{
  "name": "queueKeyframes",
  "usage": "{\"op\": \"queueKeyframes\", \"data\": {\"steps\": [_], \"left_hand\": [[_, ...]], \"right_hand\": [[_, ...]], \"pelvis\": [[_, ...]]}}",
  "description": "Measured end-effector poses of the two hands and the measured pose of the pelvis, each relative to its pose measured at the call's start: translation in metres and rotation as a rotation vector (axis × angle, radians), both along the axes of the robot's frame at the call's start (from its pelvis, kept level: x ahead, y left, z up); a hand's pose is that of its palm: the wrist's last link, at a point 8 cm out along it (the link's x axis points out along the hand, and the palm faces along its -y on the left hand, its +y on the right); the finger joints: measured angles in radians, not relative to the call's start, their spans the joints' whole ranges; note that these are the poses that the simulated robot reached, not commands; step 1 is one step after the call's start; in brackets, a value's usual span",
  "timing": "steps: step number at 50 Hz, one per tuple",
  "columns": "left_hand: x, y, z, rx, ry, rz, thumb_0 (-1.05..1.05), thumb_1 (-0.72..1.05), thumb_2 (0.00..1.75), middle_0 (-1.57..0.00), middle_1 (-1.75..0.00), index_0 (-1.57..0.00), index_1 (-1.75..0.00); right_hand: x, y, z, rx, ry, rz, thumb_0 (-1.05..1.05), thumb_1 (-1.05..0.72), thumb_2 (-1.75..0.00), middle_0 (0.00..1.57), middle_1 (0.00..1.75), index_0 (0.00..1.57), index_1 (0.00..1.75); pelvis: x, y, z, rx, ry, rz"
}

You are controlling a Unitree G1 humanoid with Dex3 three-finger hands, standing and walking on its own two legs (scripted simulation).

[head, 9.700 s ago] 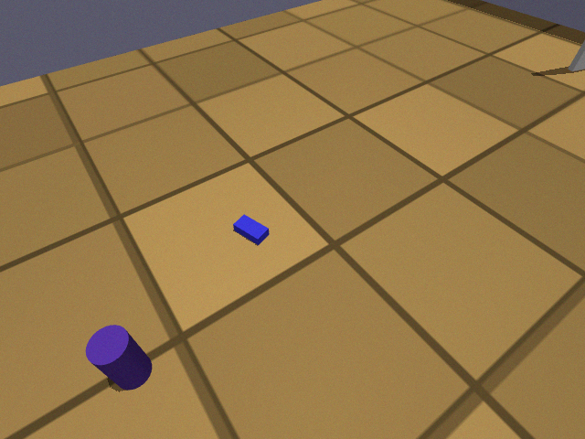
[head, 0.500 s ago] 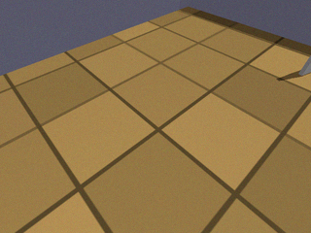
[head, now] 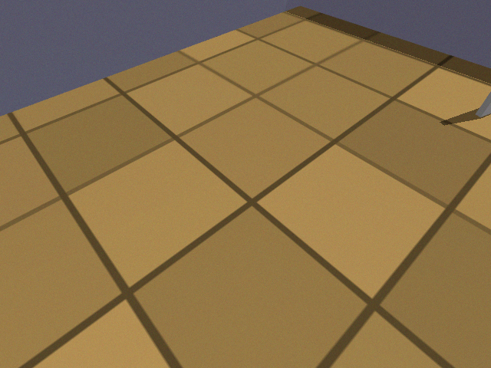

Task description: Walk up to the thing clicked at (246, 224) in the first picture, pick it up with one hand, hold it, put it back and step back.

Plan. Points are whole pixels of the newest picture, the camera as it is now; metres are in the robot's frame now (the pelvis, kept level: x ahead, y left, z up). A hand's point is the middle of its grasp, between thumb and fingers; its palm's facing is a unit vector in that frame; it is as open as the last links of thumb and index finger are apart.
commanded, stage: stand
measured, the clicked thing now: out of the picture +0.05 +0.41 -0.76
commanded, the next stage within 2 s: walk up in 0.06 s
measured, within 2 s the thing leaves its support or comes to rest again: neither
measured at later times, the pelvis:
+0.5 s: pelvis +0.12 -0.08 -0.02, yaw -1 degrees
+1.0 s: pelvis +0.40 -0.06 -0.01, yaw +1 degrees
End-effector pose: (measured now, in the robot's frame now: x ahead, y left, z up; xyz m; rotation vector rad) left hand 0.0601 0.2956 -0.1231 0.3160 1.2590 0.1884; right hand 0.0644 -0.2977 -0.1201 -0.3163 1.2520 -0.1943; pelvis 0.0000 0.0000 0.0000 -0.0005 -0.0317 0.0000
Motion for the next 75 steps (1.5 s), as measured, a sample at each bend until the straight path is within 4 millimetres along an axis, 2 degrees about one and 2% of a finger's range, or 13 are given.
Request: {"op": "queueKeyframes", "data": {"steps": [8,15,19,23,29,37,42,45,54,59,63,66,75], "left_hand": [[0.010,0.007,0.005,-0.003,-0.015,-0.020,0.00,0.90,0.90,-0.21,-0.30,-0.20,-0.30],[0.064,0.003,0.025,0.050,-0.065,-0.074,0.01,0.90,0.90,-0.20,-0.30,-0.20,-0.30],[0.096,-0.012,0.029,0.100,-0.113,-0.077,0.00,0.90,0.90,-0.20,-0.30,-0.20,-0.30],[0.102,-0.031,0.027,0.124,-0.156,-0.016,0.00,0.90,0.90,-0.20,-0.30,-0.20,-0.30],[0.102,-0.056,0.026,0.079,-0.053,0.041,0.00,0.90,0.90,-0.21,-0.30,-0.20,-0.30],[0.165,-0.061,-0.002,0.021,0.004,0.076,0.01,0.90,0.90,-0.21,-0.30,-0.20,-0.30],[0.232,-0.045,-0.029,0.004,0.032,0.089,0.01,0.90,0.90,-0.21,-0.30,-0.20,-0.30],[0.283,-0.044,-0.027,-0.009,0.032,0.064,0.01,0.90,0.90,-0.21,-0.30,-0.20,-0.30],[0.470,-0.044,0.015,0.003,-0.197,-0.072,0.01,0.90,0.90,-0.20,-0.30,-0.20,-0.30],[0.553,-0.057,0.023,0.034,-0.236,-0.132,0.00,0.90,0.90,-0.20,-0.30,-0.20,-0.30],[0.602,-0.072,0.018,0.074,-0.252,-0.111,0.00,0.90,0.90,-0.20,-0.30,-0.20,-0.30],[0.615,-0.084,0.019,0.080,-0.261,-0.072,0.00,0.90,0.90,-0.20,-0.30,-0.20,-0.30],[0.606,-0.089,0.025,0.059,-0.060,0.029,0.00,0.90,0.90,-0.21,-0.30,-0.20,-0.30]], "right_hand": [[0.003,-0.012,0.004,0.016,-0.058,-0.017,0.01,-0.90,-0.89,0.20,0.30,0.21,0.30],[-0.003,-0.064,0.006,-0.022,-0.022,-0.065,0.01,-0.90,-0.89,0.21,0.30,0.21,0.30],[0.018,-0.105,-0.012,-0.034,-0.005,-0.083,0.01,-0.90,-0.89,0.20,0.30,0.21,0.30],[0.068,-0.123,-0.023,-0.037,-0.002,-0.041,0.01,-0.90,-0.90,0.20,0.30,0.20,0.30],[0.165,-0.114,-0.003,0.028,-0.122,0.035,0.01,-0.91,-0.90,0.20,0.30,0.20,0.30],[0.280,-0.101,0.005,0.015,-0.095,0.132,0.01,-0.90,-0.90,0.20,0.30,0.21,0.30],[0.367,-0.081,0.001,-0.023,-0.118,0.163,0.01,-0.90,-0.90,0.20,0.30,0.21,0.30],[0.403,-0.070,0.007,-0.023,-0.193,0.145,0.01,-0.90,-0.89,0.20,0.30,0.21,0.30],[0.438,-0.081,0.019,-0.026,-0.159,0.039,0.01,-0.90,-0.89,0.20,0.30,0.21,0.30],[0.467,-0.105,0.000,-0.013,-0.119,0.004,0.01,-0.90,-0.89,0.20,0.30,0.21,0.30],[0.509,-0.131,-0.031,-0.005,-0.079,-0.007,0.01,-0.90,-0.89,0.20,0.30,0.21,0.30],[0.550,-0.135,-0.038,0.007,-0.046,0.026,0.01,-0.90,-0.90,0.20,0.30,0.21,0.30],[0.683,-0.123,-0.003,0.037,-0.137,0.106,0.01,-0.91,-0.89,0.20,0.30,0.21,0.30]], "pelvis": [[0.010,-0.004,-0.002,0.007,0.020,-0.026],[0.039,-0.035,-0.005,0.016,0.013,-0.037],[0.070,-0.062,-0.019,0.022,0.000,-0.047],[0.100,-0.078,-0.025,-0.016,-0.014,-0.017],[0.151,-0.089,-0.009,-0.022,-0.018,-0.014],[0.238,-0.087,-0.017,-0.043,0.008,0.025],[0.306,-0.071,-0.033,0.008,0.017,0.035],[0.339,-0.061,-0.029,-0.006,0.016,0.034],[0.440,-0.066,-0.010,0.016,-0.011,0.008],[0.497,-0.082,-0.019,0.036,-0.018,-0.006],[0.551,-0.101,-0.038,0.012,-0.012,0.001],[0.579,-0.110,-0.038,0.007,-0.019,0.013],[0.656,-0.109,-0.010,-0.008,-0.009,0.004]]}}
